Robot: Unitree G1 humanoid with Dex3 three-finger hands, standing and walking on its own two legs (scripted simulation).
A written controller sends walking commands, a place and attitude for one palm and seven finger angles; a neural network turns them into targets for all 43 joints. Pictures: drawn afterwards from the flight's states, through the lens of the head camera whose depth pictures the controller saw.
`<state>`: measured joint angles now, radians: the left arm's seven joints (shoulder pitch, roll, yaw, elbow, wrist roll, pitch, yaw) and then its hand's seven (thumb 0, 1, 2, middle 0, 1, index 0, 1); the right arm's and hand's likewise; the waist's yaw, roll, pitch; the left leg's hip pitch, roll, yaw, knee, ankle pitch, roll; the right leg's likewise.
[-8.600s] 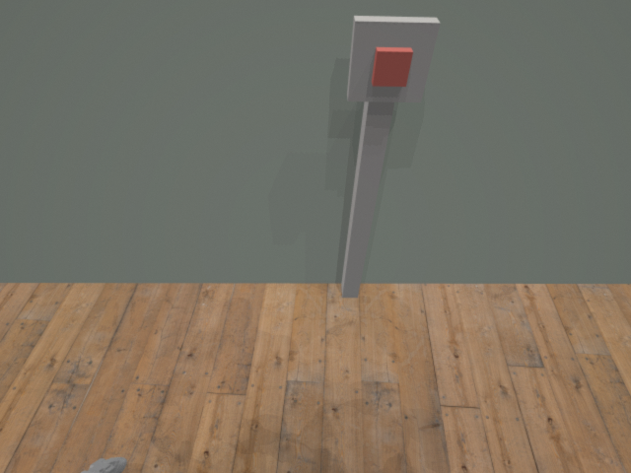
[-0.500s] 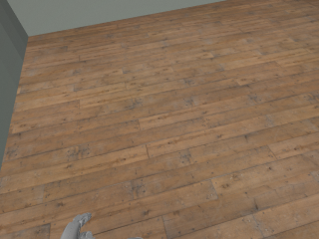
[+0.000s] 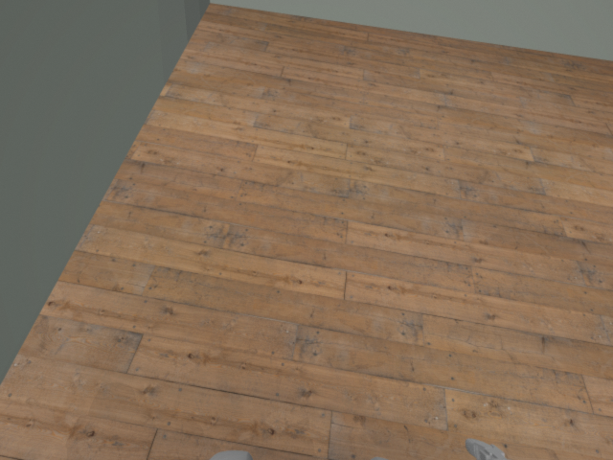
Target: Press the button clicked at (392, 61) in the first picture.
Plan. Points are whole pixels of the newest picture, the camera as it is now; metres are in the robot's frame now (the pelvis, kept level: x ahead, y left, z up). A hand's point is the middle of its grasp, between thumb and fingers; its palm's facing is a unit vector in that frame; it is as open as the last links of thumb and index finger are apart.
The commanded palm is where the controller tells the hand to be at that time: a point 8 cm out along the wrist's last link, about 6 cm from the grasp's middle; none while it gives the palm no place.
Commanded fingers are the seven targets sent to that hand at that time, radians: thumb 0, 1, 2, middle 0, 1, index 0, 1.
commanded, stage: turn to face it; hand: left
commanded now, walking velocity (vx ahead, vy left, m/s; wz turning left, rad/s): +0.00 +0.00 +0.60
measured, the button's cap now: out of the picture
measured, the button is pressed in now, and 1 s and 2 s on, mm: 0 0 0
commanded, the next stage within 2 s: none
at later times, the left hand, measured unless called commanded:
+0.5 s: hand out of the picture +0.09 +0.21 -0.13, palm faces +0.27 -0.93 -0.25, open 7.4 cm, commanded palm none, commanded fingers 0.00 0.90 0.90 -0.20 -0.30 -0.20 -0.30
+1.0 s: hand out of the picture -0.11 +0.14 -0.15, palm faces +0.60 -0.75 -0.27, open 7.4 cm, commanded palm none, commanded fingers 0.00 0.90 0.90 -0.20 -0.30 -0.20 -0.30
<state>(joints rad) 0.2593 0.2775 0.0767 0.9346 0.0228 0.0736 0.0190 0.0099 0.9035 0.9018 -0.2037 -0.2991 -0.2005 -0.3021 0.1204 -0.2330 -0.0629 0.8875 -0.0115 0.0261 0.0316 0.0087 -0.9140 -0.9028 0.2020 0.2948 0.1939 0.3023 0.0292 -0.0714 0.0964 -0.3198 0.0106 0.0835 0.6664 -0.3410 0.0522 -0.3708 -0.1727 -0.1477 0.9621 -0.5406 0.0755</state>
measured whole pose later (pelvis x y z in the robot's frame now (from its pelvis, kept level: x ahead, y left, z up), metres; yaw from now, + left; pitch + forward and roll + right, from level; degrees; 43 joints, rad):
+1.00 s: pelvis -0.02 -0.04 +0.01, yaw +37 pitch -1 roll +2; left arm 0.28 0.20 0.04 0.91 0.03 0.02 0.02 0.01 0.90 0.90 -0.21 -0.30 -0.20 -0.30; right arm 0.14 -0.28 -0.09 0.94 -0.01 0.09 0.03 0.01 -0.92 -0.90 0.20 0.29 0.19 0.30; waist 0.02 -0.01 0.10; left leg -0.39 0.04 0.03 0.85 -0.42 -0.08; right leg -0.17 -0.15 -0.25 0.54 -0.33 0.02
